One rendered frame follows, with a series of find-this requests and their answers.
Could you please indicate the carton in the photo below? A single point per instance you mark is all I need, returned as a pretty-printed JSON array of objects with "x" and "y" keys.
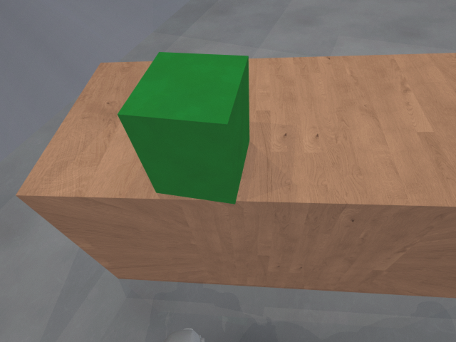
[{"x": 188, "y": 121}]

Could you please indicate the pedestal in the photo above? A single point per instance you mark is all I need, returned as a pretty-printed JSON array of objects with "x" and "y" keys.
[{"x": 349, "y": 182}]

